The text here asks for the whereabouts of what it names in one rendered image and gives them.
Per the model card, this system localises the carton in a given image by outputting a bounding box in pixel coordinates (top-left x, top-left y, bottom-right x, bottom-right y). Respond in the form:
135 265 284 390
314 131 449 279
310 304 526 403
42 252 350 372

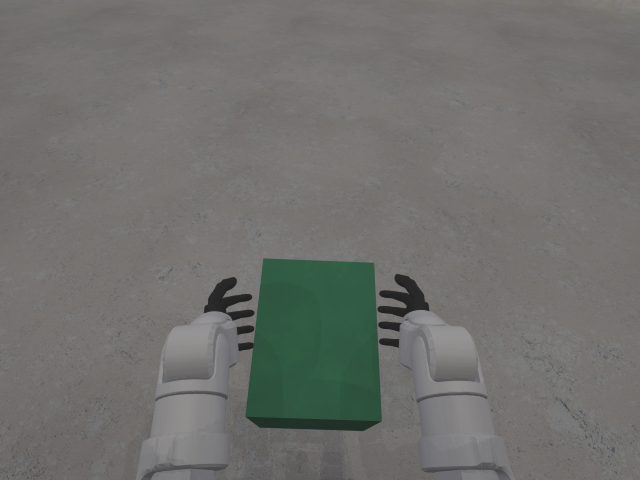
245 258 382 431

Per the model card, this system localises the robot left hand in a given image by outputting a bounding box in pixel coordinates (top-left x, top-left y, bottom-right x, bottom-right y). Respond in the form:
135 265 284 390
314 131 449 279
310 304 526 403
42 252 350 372
204 277 254 351

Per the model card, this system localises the right robot forearm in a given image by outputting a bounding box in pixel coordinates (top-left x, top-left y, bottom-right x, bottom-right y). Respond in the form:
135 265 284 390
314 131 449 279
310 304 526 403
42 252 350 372
398 310 515 480

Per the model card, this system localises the robot right hand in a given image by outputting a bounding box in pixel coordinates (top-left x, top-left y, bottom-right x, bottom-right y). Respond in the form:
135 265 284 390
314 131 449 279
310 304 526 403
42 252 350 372
378 274 429 348

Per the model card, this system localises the left robot forearm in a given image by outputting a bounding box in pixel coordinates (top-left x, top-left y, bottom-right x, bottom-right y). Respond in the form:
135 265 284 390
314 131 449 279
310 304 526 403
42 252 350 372
135 311 239 480

